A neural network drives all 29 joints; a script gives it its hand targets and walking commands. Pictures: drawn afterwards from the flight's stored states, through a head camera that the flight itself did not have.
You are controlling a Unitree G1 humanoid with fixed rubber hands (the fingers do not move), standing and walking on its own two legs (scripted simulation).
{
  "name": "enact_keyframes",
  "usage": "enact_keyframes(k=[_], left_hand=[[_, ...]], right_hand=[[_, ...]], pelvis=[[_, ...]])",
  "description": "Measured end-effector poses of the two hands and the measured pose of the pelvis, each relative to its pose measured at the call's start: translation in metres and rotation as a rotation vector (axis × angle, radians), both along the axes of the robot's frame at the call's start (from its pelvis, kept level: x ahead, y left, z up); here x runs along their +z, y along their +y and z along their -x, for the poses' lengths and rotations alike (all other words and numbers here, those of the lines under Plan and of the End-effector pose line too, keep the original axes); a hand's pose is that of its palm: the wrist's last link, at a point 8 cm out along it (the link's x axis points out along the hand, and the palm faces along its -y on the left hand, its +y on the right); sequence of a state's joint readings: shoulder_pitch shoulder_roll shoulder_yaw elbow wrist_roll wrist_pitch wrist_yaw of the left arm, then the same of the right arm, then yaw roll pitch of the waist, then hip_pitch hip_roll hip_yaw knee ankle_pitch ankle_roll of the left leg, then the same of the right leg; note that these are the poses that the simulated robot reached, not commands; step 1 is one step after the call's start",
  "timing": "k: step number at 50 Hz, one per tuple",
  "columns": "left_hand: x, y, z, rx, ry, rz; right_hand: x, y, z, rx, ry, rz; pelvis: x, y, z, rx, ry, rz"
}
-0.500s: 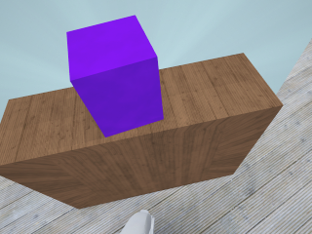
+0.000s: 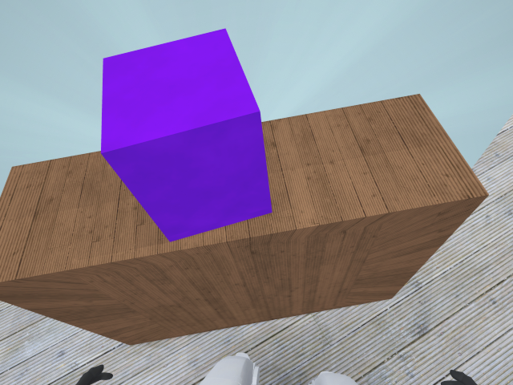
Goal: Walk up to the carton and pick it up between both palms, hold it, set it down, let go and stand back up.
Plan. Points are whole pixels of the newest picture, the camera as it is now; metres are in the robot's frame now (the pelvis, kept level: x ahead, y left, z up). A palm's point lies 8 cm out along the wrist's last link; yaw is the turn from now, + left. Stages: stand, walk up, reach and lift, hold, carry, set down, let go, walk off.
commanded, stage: walk up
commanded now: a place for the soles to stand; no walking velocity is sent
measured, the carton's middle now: (195, 142) +0.50 +0.14 +0.07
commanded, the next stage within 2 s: none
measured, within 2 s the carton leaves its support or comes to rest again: neither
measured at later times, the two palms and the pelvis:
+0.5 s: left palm out of the picture +0.07 +0.38 -0.12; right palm out of the picture +0.10 -0.23 -0.11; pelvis +0.00 +0.07 -0.02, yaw +3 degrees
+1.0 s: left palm out of the picture +0.04 +0.39 -0.10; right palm out of the picture +0.10 -0.23 -0.12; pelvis -0.02 +0.07 -0.02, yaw +6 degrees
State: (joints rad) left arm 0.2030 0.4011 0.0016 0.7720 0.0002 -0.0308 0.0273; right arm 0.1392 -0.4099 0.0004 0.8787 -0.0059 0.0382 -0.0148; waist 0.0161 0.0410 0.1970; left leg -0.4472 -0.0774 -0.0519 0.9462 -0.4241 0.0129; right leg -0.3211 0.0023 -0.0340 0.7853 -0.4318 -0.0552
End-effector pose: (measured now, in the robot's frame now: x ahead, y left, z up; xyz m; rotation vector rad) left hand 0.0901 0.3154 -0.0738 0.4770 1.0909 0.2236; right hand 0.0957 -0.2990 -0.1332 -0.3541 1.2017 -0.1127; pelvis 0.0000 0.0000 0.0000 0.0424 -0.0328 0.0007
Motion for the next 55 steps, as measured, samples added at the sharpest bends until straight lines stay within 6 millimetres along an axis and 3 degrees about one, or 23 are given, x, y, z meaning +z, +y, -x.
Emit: enact_keyframes(k=[7, 14, 21, 32, 38, 46, 50, 55], left_hand=[[0.001, 0.023, 0.005, 0.020, -0.001, -0.017], [-0.027, 0.056, 0.011, 0.055, -0.022, 0.026], [-0.040, 0.068, 0.013, 0.071, -0.032, 0.083], [-0.053, 0.050, 0.023, 0.070, -0.037, 0.122], [-0.042, 0.039, 0.030, 0.070, -0.062, 0.096], [-0.022, 0.058, 0.044, 0.089, -0.081, 0.051], [-0.026, 0.070, 0.050, 0.108, -0.066, 0.053], [-0.031, 0.066, 0.053, 0.117, -0.055, 0.074]], right_hand=[[-0.005, 0.016, -0.006, 0.023, 0.008, 0.007], [-0.003, 0.049, -0.019, 0.063, -0.047, 0.039], [0.016, 0.069, -0.015, 0.062, -0.081, 0.071], [0.026, 0.053, 0.003, 0.052, -0.086, 0.107], [0.019, 0.043, 0.001, 0.063, -0.077, 0.074], [0.012, 0.056, -0.006, 0.107, -0.080, 0.047], [0.009, 0.071, -0.005, 0.119, -0.106, 0.036], [0.014, 0.073, 0.000, 0.122, -0.107, 0.038]], pelvis=[[-0.003, 0.019, 0.000, 0.017, -0.001, 0.025], [-0.019, 0.054, -0.002, 0.046, -0.038, 0.045], [-0.016, 0.071, 0.000, 0.056, -0.073, 0.056], [-0.018, 0.059, 0.012, 0.055, -0.085, 0.041], [-0.016, 0.044, 0.017, 0.066, -0.084, 0.035], [-0.012, 0.056, 0.023, 0.095, -0.079, 0.019], [-0.016, 0.067, 0.024, 0.101, -0.095, 0.022], [-0.014, 0.065, 0.026, 0.109, -0.089, 0.024]])
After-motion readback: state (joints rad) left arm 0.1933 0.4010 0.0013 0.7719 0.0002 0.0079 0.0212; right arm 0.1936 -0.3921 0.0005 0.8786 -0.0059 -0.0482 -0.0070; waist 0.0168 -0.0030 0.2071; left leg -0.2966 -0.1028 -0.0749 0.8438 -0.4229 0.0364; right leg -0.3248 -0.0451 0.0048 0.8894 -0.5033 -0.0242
